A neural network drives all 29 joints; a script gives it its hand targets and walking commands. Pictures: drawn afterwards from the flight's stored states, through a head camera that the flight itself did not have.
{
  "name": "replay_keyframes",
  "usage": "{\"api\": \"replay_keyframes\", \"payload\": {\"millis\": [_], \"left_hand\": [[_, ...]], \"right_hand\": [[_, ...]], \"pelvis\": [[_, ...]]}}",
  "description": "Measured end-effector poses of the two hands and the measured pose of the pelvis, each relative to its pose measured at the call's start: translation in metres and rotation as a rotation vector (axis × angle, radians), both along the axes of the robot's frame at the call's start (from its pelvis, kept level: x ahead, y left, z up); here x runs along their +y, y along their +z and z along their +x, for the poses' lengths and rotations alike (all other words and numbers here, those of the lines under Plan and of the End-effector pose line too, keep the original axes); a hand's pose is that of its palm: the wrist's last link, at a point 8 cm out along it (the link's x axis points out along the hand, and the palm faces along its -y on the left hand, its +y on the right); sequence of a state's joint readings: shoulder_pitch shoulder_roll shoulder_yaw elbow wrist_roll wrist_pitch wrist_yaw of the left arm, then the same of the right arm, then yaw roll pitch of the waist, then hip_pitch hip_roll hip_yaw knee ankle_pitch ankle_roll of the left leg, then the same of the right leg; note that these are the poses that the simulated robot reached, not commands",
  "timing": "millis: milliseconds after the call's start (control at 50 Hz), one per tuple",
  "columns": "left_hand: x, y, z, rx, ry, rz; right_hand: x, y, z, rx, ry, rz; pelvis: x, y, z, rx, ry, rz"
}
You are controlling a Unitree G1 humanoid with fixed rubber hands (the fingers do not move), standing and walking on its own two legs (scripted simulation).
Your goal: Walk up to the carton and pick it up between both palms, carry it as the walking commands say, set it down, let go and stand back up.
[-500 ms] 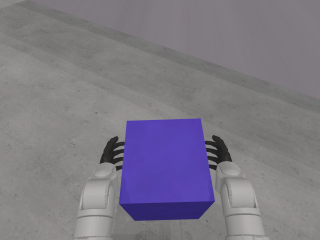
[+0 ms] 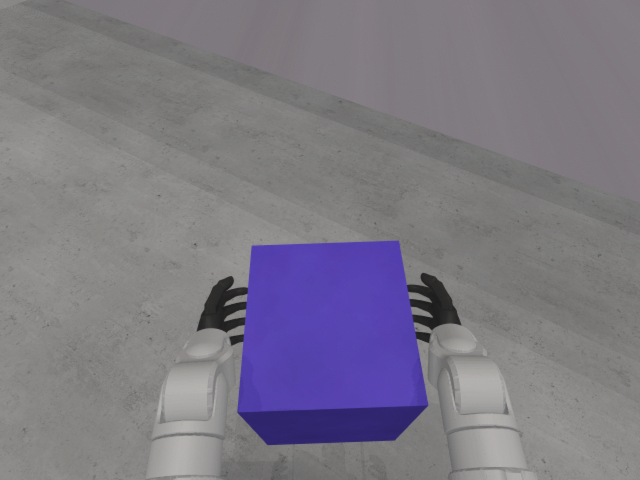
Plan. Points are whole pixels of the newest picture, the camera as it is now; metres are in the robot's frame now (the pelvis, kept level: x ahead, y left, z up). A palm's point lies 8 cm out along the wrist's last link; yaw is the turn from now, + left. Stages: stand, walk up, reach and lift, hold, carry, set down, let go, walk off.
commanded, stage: carry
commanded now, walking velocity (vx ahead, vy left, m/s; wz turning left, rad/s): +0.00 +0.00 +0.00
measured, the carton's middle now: (328, 350) +0.31 +0.00 -0.08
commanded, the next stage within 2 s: none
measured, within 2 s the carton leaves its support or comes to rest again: neither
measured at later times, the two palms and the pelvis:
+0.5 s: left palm (220, 242) +0.40 +0.16 +0.05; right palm (428, 244) +0.40 -0.13 +0.05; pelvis +0.11 +0.01 +0.01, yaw +2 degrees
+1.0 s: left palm (213, 220) +0.45 +0.17 +0.04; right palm (410, 224) +0.45 -0.11 +0.04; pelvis +0.16 +0.03 +0.00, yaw -1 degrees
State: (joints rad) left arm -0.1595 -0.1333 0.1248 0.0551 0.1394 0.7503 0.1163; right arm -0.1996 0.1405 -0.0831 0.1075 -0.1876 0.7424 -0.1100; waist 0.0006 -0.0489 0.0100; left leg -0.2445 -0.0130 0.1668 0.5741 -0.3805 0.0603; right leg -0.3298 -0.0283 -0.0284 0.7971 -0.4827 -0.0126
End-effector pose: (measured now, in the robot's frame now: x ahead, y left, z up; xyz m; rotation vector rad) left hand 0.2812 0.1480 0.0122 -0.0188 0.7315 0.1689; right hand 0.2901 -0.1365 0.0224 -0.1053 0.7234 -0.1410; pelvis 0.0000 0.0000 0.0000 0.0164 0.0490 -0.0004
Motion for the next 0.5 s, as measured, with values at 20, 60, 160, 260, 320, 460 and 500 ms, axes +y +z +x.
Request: {"api": "replay_keyframes", "payload": {"millis": [20,60,160,260,320,460,500], "left_hand": [[0.0,0.0,0.006,0.003,0.002,0.012],[-0.001,0.002,0.018,0.001,0.001,0.042],[0.0,0.012,0.048,-0.021,-0.001,0.055],[0.001,0.018,0.073,-0.067,-0.003,0.019],[0.001,0.024,0.082,-0.066,-0.008,0.01],[0.003,0.037,0.111,-0.058,-0.015,0.024],[0.008,0.035,0.121,-0.071,-0.006,0.021]], "right_hand": [[0.0,-0.003,0.005,0.002,0.001,0.006],[0.0,-0.009,0.015,0.0,-0.001,0.026],[0.0,-0.006,0.041,-0.007,0.008,0.029],[0.001,0.018,0.069,-0.055,0.005,-0.014],[0.001,0.027,0.08,-0.056,0.004,-0.019],[0.004,0.031,0.103,-0.043,0.01,-0.023],[0.008,0.031,0.114,-0.056,0.013,-0.033]], "pelvis": [[-0.001,0.0,0.004,-0.002,0.001,0.003],[-0.002,-0.002,0.013,-0.01,0.016,-0.005],[-0.005,0.0,0.042,0.008,0.03,-0.013],[-0.002,0.002,0.067,0.023,0.021,-0.015],[0.0,0.008,0.079,0.014,0.01,-0.022],[0.003,0.015,0.11,0.015,0.019,-0.013],[0.006,0.012,0.115,0.018,0.039,-0.008]]}}
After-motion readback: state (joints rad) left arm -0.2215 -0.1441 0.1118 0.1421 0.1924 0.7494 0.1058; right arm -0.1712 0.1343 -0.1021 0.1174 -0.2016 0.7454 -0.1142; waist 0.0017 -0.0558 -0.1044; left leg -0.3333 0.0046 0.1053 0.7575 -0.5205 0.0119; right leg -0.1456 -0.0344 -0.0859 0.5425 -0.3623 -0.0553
